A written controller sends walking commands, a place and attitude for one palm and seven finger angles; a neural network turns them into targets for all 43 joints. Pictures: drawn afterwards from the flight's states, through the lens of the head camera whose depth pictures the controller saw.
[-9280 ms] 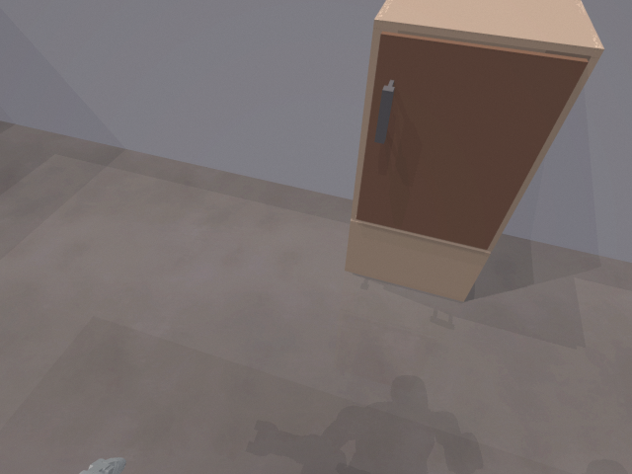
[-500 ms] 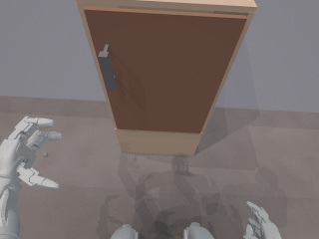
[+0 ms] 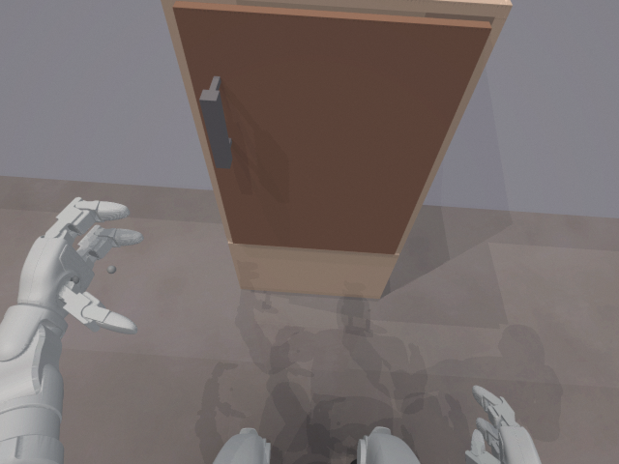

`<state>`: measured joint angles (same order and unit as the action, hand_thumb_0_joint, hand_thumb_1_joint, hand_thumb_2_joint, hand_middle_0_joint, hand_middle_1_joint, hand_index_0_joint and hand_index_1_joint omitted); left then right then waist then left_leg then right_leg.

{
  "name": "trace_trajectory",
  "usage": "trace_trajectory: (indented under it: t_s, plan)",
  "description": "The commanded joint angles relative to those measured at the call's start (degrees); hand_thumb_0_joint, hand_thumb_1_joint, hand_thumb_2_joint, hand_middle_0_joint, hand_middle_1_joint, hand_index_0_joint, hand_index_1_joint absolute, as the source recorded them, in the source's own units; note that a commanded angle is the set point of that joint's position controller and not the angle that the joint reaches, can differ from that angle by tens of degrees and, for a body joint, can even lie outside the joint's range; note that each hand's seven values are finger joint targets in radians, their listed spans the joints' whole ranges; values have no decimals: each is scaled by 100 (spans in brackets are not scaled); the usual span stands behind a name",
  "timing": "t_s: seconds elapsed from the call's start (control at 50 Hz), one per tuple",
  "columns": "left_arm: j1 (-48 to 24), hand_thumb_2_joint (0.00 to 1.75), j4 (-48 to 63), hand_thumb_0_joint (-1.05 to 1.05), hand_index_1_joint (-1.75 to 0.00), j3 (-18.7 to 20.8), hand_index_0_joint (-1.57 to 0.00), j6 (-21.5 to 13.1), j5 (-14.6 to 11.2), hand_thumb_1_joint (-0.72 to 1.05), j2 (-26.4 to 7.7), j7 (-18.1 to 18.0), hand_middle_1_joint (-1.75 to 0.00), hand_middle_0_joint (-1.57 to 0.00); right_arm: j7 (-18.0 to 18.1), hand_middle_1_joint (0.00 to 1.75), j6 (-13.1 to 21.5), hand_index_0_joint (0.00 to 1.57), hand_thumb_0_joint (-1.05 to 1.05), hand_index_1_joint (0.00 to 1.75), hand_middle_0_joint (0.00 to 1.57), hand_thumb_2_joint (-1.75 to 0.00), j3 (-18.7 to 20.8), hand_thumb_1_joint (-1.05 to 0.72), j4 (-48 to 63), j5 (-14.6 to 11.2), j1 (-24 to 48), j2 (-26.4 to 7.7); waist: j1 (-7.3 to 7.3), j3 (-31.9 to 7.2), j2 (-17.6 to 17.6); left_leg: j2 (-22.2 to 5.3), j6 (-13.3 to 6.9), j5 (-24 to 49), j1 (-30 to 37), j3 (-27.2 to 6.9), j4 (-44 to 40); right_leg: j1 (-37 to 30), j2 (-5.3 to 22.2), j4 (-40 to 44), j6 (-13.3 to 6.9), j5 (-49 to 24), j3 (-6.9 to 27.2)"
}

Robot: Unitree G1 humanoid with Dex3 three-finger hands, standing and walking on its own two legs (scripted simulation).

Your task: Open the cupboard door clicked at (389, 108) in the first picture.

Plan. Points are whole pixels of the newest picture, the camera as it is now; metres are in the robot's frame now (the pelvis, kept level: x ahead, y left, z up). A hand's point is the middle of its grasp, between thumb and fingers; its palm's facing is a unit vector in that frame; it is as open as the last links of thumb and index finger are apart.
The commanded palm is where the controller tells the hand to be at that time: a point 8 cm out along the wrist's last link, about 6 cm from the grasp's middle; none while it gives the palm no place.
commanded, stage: move the hooked fingers beside the handle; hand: left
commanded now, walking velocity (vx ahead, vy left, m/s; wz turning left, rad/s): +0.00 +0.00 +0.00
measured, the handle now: (220, 123) +0.62 +0.18 +0.04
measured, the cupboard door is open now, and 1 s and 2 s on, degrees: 0 0 0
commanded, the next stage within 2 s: none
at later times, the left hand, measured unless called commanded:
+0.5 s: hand (142, 209) +0.42 +0.25 +0.06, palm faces -0.04 -1.00 -0.01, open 14.0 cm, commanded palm +0.40 +0.30 +0.06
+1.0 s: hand (161, 166) +0.50 +0.25 +0.05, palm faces -0.04 -1.00 -0.01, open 14.0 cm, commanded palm +0.49 +0.30 +0.05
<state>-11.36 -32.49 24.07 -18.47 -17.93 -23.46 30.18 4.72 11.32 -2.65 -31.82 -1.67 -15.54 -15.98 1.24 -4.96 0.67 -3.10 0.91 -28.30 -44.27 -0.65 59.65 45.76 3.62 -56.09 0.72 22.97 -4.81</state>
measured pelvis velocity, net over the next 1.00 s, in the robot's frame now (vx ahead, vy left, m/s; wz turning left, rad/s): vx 0.00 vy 0.01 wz -0.05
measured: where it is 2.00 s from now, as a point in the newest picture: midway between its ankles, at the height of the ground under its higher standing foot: outside the picture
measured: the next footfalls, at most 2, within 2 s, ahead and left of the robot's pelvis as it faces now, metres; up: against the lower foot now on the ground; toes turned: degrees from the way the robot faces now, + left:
none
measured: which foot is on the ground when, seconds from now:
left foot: down 0.00-1.00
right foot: down 0.00-1.00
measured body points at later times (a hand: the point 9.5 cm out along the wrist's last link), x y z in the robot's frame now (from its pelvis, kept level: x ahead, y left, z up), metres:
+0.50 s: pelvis +0.01 +0.00 -0.01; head +0.11 +0.02 +0.43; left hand +0.42 +0.30 +0.06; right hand +0.08 -0.27 -0.11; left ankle +0.01 +0.13 -0.67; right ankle +0.04 -0.13 -0.67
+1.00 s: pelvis +0.00 +0.01 -0.02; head +0.15 +0.03 +0.41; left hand +0.50 +0.30 +0.06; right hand +0.02 -0.27 -0.12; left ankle +0.01 +0.13 -0.67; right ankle +0.04 -0.13 -0.67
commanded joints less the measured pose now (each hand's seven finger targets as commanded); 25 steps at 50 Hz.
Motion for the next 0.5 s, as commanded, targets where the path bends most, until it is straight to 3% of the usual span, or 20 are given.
trace_trajectory:
  t_s: [0.0,0.04,0.1,0.14,0.16,0.22,0.26,0.32,0.34,0.4,0.44,0.48]
  plan:
    - [-1946,30,807,0,-120,600,-30,-339,-65,-50,-1838,-58,-120,-30,71,30,154,20,0,30,20,-90,396,-90,638,-16,-201,-902,90,-1713,445,297,-138,1248,509,-4,-993,-1164,-389,660,-201,-639,272]
    - [-1906,30,669,0,-120,648,-30,-363,-33,-50,-1862,-56,-120,-30,29,30,96,20,0,30,20,-90,392,-90,665,-10,-219,-876,41,-1928,488,306,-133,1420,495,42,-980,-1335,-378,628,-188,-879,299]
    - [-1968,30,252,0,-120,852,-30,-386,-48,-50,-2078,-32,-120,-30,4,30,-4,20,0,30,20,-90,413,-90,615,2,-336,-923,56,-1945,234,283,-150,1559,305,68,-884,-1427,-401,585,-175,-1089,334]
    - [-2270,30,121,0,-120,613,-30,-378,9,-50,-1900,24,-120,-30,-30,30,-61,20,0,30,20,-90,406,-90,627,-11,-338,-916,140,-1856,438,284,-145,1448,286,100,-904,-1235,-392,592,-161,-1025,330]
    - [-2510,30,79,0,-120,679,-30,-399,42,-50,-2033,17,-120,-30,-30,30,-88,20,0,30,20,-90,431,-90,574,-11,-385,-944,172,-1826,465,265,-142,1428,296,76,-900,-1138,-395,576,-167,-983,312]
    - [-2760,30,25,0,-120,608,-30,-464,84,-50,-2023,32,-120,-30,-44,30,-163,20,0,30,20,-90,454,-90,553,-4,-514,-954,201,-2086,521,259,-162,1640,457,58,-872,-1115,-423,525,-182,-1164,298]
    - [-3053,30,-174,0,-120,571,-30,-490,111,-50,-2015,4,-120,-30,-41,30,-217,20,0,30,20,-90,481,-90,459,1,-596,-977,275,-2083,369,237,-169,1624,431,34,-834,-1025,-423,521,-164,-1157,286]
    - [-3226,30,-294,0,-120,719,-30,-531,182,-50,-2233,-16,-120,-30,-54,30,-313,20,0,30,20,-90,494,-90,410,26,-715,-992,241,-2356,407,244,-176,1878,455,41,-776,-1137,-431,436,-174,-1404,288]
    - [-3255,30,-397,0,-120,693,-30,-526,212,-50,-2219,-26,-120,-30,-64,30,-346,20,0,30,20,-90,496,-90,387,27,-718,-982,235,-2325,541,246,-168,1897,448,46,-769,-1095,-421,433,-175,-1418,294]
    - [-3605,30,-484,0,-120,659,-30,-559,264,-50,-2261,-79,-120,-30,-75,30,-432,20,0,30,20,-90,503,-90,347,37,-798,-994,306,-2350,478,227,-188,1994,487,19,-732,-1005,-446,408,-182,-1470,279]
    - [-3647,30,-586,0,-120,726,-30,-564,333,-50,-2347,-131,-120,-30,-96,30,-502,20,0,30,20,-90,503,-90,343,46,-832,-987,280,-2431,581,222,-171,2012,525,31,-752,-994,-442,407,-173,-1471,270]
    - [-3835,30,-791,0,-120,662,-30,-560,404,-50,-2324,-193,-120,-30,-115,30,-566,20,0,30,20,-90,488,-90,310,54,-856,-981,329,-2308,592,213,-171,1959,441,28,-743,-907,-442,405,-172,-1435,253]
